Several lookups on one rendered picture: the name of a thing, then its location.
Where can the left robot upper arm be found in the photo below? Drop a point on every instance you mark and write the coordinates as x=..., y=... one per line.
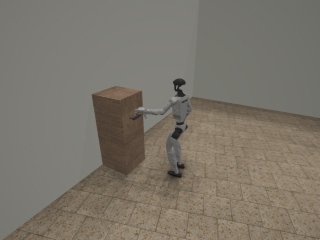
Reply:
x=172, y=101

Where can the cabinet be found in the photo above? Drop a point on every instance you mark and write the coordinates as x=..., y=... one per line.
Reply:
x=122, y=147

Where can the robot right shin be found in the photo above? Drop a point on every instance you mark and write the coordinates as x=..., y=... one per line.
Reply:
x=178, y=154

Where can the left robot hand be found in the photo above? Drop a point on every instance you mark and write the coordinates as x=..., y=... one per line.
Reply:
x=140, y=109

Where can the robot left forearm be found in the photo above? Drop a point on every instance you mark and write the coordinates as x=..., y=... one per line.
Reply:
x=153, y=111

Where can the robot left shin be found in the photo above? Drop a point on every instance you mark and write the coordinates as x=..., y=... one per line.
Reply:
x=173, y=161

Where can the right robot upper arm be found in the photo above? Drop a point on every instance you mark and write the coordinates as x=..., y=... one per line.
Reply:
x=189, y=106

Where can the drawer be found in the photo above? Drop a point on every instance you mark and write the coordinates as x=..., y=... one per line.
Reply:
x=126, y=118

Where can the handle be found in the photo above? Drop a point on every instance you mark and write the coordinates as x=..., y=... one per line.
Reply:
x=137, y=116

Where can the robot shin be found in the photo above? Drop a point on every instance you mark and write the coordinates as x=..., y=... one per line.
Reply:
x=173, y=161
x=178, y=154

